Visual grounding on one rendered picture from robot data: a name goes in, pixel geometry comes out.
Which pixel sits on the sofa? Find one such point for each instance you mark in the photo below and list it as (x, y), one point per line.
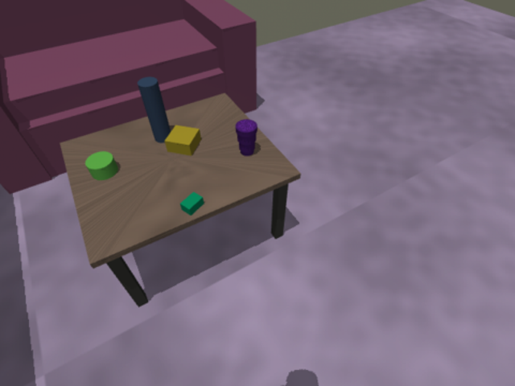
(69, 68)

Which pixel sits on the coffee table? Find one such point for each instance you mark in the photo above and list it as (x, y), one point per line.
(140, 204)

